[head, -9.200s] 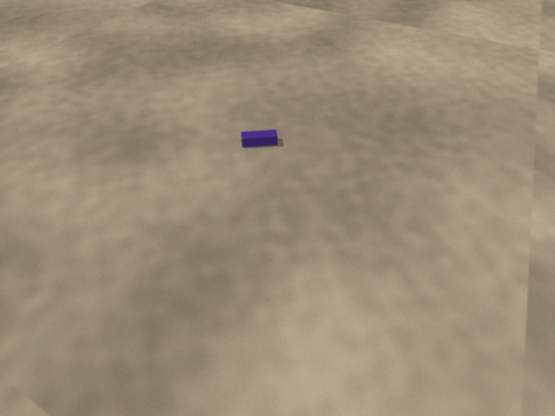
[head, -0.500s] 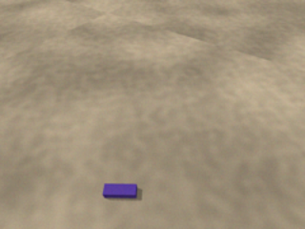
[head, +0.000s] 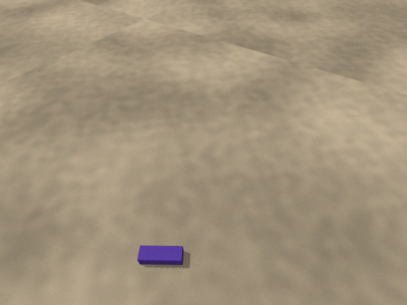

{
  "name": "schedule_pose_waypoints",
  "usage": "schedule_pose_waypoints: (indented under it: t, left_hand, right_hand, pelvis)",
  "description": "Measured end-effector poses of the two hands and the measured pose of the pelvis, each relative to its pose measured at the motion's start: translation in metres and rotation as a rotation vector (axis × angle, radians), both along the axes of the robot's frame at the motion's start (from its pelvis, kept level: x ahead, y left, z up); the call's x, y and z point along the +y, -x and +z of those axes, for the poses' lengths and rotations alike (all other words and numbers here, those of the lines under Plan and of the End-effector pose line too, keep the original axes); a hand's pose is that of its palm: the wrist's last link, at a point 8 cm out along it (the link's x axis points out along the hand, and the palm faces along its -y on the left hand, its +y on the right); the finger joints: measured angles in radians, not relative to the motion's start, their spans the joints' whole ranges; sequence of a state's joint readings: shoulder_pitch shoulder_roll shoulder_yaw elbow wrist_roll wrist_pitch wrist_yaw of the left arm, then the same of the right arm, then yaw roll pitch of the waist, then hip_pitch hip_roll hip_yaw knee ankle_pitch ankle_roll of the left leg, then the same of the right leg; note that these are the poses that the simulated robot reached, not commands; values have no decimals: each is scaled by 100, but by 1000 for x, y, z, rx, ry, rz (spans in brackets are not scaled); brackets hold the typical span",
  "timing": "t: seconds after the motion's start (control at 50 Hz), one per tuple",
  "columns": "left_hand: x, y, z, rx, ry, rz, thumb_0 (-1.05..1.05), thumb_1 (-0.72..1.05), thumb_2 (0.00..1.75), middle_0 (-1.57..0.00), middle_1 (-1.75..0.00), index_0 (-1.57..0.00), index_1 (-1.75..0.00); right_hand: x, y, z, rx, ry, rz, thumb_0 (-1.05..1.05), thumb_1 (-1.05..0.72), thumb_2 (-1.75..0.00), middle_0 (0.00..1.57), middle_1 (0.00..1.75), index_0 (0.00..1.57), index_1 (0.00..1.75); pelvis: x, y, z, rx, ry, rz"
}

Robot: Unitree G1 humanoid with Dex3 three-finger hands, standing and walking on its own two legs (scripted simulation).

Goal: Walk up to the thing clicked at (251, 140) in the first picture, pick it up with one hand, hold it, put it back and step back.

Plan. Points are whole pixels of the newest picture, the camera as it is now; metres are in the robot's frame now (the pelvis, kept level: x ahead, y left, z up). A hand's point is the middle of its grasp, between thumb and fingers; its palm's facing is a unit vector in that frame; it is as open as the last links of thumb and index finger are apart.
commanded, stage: stand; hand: left
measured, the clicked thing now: (161, 255) +0.48 +0.24 -0.75
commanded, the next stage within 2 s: walk up in 0.92 s
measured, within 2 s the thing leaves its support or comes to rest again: neither
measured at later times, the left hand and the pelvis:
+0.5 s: hand out of the picture +0.08 +0.25 -0.15, palm faces -0.03 -0.94 -0.35, open 7.3 cm; pelvis +0.00 +0.00 +0.00, yaw +0 degrees
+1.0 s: hand out of the picture +0.08 +0.26 -0.16, palm faces -0.01 -0.94 -0.34, open 7.3 cm; pelvis +0.01 +0.00 +0.00, yaw -1 degrees
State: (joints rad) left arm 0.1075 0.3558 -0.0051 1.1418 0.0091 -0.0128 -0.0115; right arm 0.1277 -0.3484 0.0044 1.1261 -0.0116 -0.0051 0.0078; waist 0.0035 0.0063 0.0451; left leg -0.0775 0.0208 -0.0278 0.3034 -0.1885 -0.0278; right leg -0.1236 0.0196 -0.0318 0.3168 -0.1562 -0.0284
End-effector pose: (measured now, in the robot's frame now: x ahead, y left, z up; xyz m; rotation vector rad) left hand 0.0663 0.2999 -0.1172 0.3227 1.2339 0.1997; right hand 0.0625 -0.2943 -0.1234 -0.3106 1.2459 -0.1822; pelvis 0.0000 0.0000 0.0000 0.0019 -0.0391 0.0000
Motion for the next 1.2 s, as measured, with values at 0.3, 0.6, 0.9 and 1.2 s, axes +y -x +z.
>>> schedule_pose_waypoints:
  t: [0.3,0.6,0.9,1.2]
  left_hand:
    - [-2,-1,0,5,-3,-4,0,90,90,-20,-30,-21,-30]
    - [-3,-8,0,-7,-1,-10,0,90,90,-20,-30,-21,-30]
    - [-2,-9,1,-5,-5,-12,0,90,90,-20,-30,-21,-30]
    - [14,-25,-21,33,31,28,0,90,90,-20,-30,-21,-30]
  right_hand:
    - [-2,2,-1,6,-2,-5,1,-90,-90,20,30,20,30]
    - [-3,-2,0,-1,3,-6,1,-90,-90,20,30,20,30]
    - [-2,-2,0,2,1,-7,1,-90,-90,20,30,20,30]
    - [-8,4,7,20,84,-19,1,-90,-90,20,30,21,30]
  pelvis:
    - [-2,-2,0,1,-1,-3]
    - [-2,-5,0,2,1,-5]
    - [-2,-6,0,5,1,-5]
    - [6,-40,-12,12,-3,-13]
